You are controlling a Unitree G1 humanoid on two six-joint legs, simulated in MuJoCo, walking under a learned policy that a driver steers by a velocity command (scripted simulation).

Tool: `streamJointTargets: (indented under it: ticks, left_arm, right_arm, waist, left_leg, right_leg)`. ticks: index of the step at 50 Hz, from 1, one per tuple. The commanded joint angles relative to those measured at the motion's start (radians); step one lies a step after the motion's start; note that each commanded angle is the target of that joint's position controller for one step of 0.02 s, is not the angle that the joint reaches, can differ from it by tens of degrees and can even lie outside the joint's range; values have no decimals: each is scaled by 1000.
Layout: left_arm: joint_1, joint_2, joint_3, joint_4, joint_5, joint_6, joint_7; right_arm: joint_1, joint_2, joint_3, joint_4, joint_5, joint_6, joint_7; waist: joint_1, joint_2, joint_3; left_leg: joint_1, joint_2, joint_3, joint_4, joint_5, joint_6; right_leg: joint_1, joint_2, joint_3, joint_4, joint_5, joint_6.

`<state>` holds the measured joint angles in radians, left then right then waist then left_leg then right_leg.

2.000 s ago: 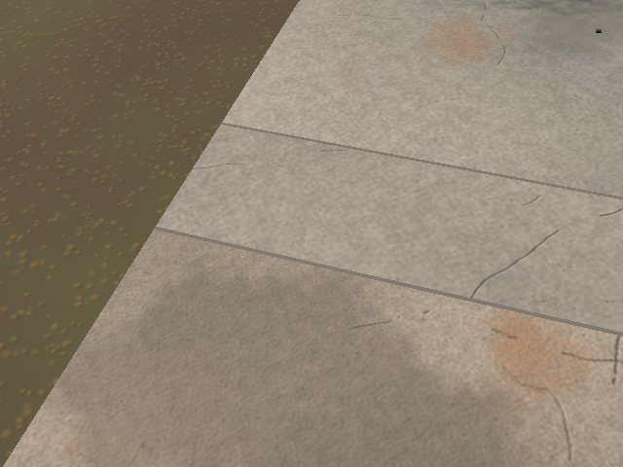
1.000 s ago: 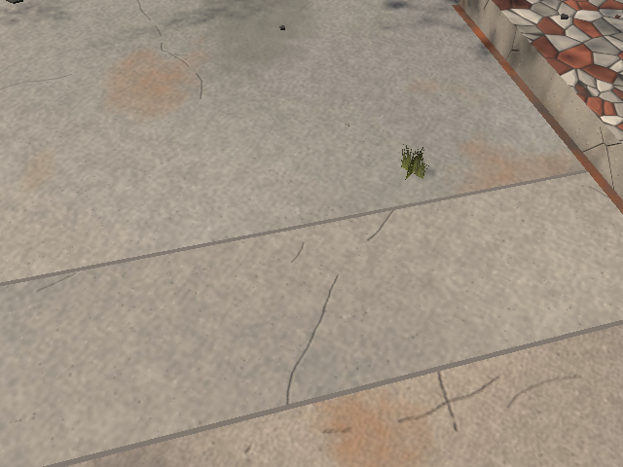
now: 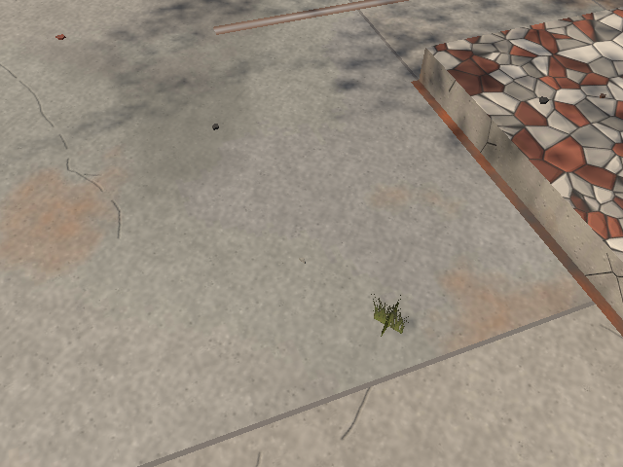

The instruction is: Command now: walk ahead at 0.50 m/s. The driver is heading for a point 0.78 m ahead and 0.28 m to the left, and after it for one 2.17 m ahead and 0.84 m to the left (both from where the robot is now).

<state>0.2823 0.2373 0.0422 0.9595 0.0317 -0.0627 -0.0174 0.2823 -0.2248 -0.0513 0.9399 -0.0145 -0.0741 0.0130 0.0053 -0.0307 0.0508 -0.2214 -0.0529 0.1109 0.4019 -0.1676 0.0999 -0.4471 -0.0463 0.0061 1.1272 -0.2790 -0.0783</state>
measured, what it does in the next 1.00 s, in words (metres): walks ahead, turning left: right foot, then left foot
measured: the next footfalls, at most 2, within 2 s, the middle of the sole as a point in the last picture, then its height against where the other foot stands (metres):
right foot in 0.36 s outside the picture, level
left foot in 0.92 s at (250, 420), level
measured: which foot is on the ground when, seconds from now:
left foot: down 0.00-0.38, up 0.40-0.90, down 0.92-1.00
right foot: up 0.00-0.34, down 0.36-0.90, up 0.92-1.00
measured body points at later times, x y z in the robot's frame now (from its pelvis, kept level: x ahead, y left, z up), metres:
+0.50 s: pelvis +0.27 -0.04 +0.00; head +0.30 -0.05 +0.44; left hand +0.37 +0.22 -0.12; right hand +0.29 -0.29 -0.16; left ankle +0.15 +0.07 -0.65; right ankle +0.33 -0.11 -0.74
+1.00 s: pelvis +0.50 +0.06 -0.02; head +0.54 +0.09 +0.43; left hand +0.41 +0.30 -0.17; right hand +0.75 -0.11 -0.14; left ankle +0.55 +0.12 -0.74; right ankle +0.41 -0.11 -0.64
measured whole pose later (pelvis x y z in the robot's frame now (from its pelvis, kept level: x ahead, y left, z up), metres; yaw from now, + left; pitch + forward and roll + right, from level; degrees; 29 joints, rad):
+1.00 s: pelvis +0.50 +0.06 -0.02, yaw +25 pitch +0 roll -1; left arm 0.31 0.22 0.06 0.94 0.00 -0.06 0.02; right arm 0.09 -0.25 -0.07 0.83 -0.02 -0.03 0.02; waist 0.03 0.00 0.09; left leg -0.42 -0.07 0.10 0.61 -0.21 0.14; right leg -0.28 -0.08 -0.10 1.22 -0.48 0.03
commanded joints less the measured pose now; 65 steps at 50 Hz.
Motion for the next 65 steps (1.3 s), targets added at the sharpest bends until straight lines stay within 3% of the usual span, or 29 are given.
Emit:
streamJointTargets:
  ticks: [1,7,13,16,17,18,19,20,21,22,23,25,26,28,34,39,42,44,45,46,47,48,49,50,52,53,56,61,65]
  left_arm:
    - [60,28,5,-26,7,17,-11]
    - [-192,17,-5,-100,-5,18,-16]
    - [-344,27,-9,-154,-8,7,-11]
    - [-281,52,1,-150,-12,-13,-5]
    - [-184,68,11,-121,-11,-21,2]
    - [-18,98,26,-69,-1,-34,14]
    - [159,185,49,-47,27,-44,30]
    - [175,269,72,-51,32,-33,27]
    - [97,182,56,-73,7,-18,22]
    - [5,116,37,-84,-1,-20,20]
    - [-39,77,29,-86,-1,-26,18]
    - [-43,39,18,-67,-9,-37,27]
    - [-23,34,16,-57,-12,-46,29]
    - [11,47,20,-40,-21,-61,30]
    - [73,58,22,-14,-12,-66,31]
    - [143,101,32,9,-10,-55,40]
    - [153,125,39,16,-6,-34,49]
    - [140,157,49,13,-5,-13,51]
    - [129,166,52,5,-11,-2,49]
    - [127,144,45,-23,-19,-2,46]
    - [184,25,24,-96,-33,-5,29]
    - [61,120,41,-118,-22,-10,30]
    - [11,89,32,-137,-39,-16,32]
    - [13,82,28,-124,-34,-20,38]
    - [44,91,33,-117,5,11,39]
    - [54,84,34,-119,10,31,37]
    - [37,66,29,-141,3,63,35]
    - [-98,102,31,-199,-1,83,39]
    - [-175,115,28,-233,-8,89,44]
  right_arm:
    - [67,-92,-15,-4,7,-31,-1]
    - [170,-84,-4,42,9,-30,-5]
    - [260,-95,-2,85,-3,-21,-21]
    - [212,-121,-10,79,-12,-14,-30]
    - [190,-130,-13,76,-10,-14,-28]
    - [172,-122,-11,71,-3,-14,-23]
    - [164,-84,0,34,10,-18,-19]
    - [289,22,17,17,50,-11,-21]
    - [224,-99,-13,33,19,2,-30]
    - [155,-96,-20,16,15,3,-23]
    - [122,-68,-17,9,13,5,-17]
    - [120,-44,-21,7,-11,31,0]
    - [118,-30,-22,4,-14,44,7]
    - [74,-18,-22,-18,-16,60,17]
    - [-148,-17,-11,-107,-15,66,39]
    - [-294,-26,0,-169,-21,64,53]
    - [-289,-46,-9,-180,-26,63,51]
    - [-158,-69,-24,-146,-29,58,40]
    - [-15,-87,-39,-101,-34,43,29]
    - [117,-173,-67,-68,-49,32,13]
    - [57,-309,-95,-100,-38,36,3]
    - [127,-296,-95,-106,1,50,-5]
    - [57,-264,-85,-101,4,52,-15]
    - [-3,-197,-69,-108,13,51,-17]
    - [-80,-132,-48,-126,25,50,-22]
    - [-78,-131,-44,-130,23,46,-19]
    - [-36,-181,-55,-130,10,35,-15]
    - [38,-192,-56,-138,13,56,-27]
    - [83,-200,-60,-148,8,71,-36]
  waist:
    - [29,87,4]
    - [-26,85,46]
    - [-67,93,63]
    - [-17,101,36]
    - [25,100,-11]
    - [95,60,-104]
    - [151,-31,-249]
    - [88,-256,-372]
    - [78,-69,-292]
    - [45,-23,-155]
    - [24,-7,-88]
    - [-16,-48,-39]
    - [-24,-53,-38]
    - [-34,-45,-22]
    - [-12,-34,38]
    - [25,-35,60]
    - [9,-51,41]
    - [-47,-65,-31]
    - [-107,-34,-114]
    - [-159,51,-216]
    - [-62,292,-299]
    - [-124,88,-350]
    - [-86,82,-224]
    - [-50,28,-132]
    - [15,30,-91]
    - [26,34,-107]
    - [31,41,-136]
    - [-17,89,-127]
    - [-44,98,-102]
  left_leg:
    - [34,267,-248,-276,139,118]
    - [120,217,-155,-292,263,91]
    - [277,261,-198,-213,415,106]
    - [300,272,-219,-107,580,89]
    - [279,253,-213,-4,673,74]
    - [199,203,-178,184,636,53]
    - [4,140,-139,471,332,33]
    - [-333,-23,-68,794,-350,-3]
    - [-399,39,-165,869,-322,13]
    - [-406,79,-175,850,-224,15]
    - [-380,111,-170,817,-164,9]
    - [-328,142,-159,774,-126,-10]
    - [-317,143,-153,770,-113,-16]
    - [-363,153,-141,757,-67,-27]
    - [-455,160,-92,512,138,-48]
    - [-403,133,-6,299,134,-8]
    - [-335,77,40,245,5,40]
    - [-191,-2,69,212,-87,81]
    - [-17,-40,60,125,-28,107]
    - [229,88,-124,74,30,156]
    - [521,419,-642,50,406,330]
    - [503,419,-698,-11,589,338]
    - [396,403,-527,-7,712,313]
    - [266,343,-433,-26,757,260]
    - [117,248,-328,-59,747,195]
    - [89,233,-313,-61,771,183]
    - [69,200,-295,-54,837,166]
    - [120,184,-364,-50,700,109]
    - [190,199,-449,-38,612,104]
  right_leg:
    - [-101,-56,5,-31,75,22]
    - [-199,-57,-53,-334,270,59]
    - [-190,-13,-62,-516,254,43]
    - [-56,25,-57,-589,142,15]
    - [79,57,-70,-629,120,0]
    - [310,50,-60,-684,165,-27]
    - [577,-173,168,-698,68,-76]
    - [807,-431,589,-798,13,-193]
    - [699,-383,590,-838,-62,-164]
    - [557,-344,429,-866,-40,-133]
    - [448,-303,314,-905,49,-109]
    - [333,-239,155,-943,139,-66]
    - [315,-233,117,-953,183,-63]
    - [313,-229,45,-976,248,-67]
    - [337,-194,-131,-997,343,-64]
    - [449,-231,-211,-965,440,-56]
    - [537,-245,-260,-844,728,-41]
    - [558,-240,-285,-602,990,-30]
    - [498,-222,-300,-372,932,-6]
    - [288,-187,-299,-66,599,39]
    - [-160,31,-242,312,-347,113]
    - [-211,32,-23,352,-293,113]
    - [-244,-17,-5,321,-184,105]
    - [-209,-46,-1,226,-124,101]
    - [-114,-63,9,122,-93,112]
    - [-81,-57,10,89,-88,120]
    - [-86,-38,1,16,-35,135]
    - [-182,-30,22,-82,46,142]
    - [-237,-15,51,-153,41,139]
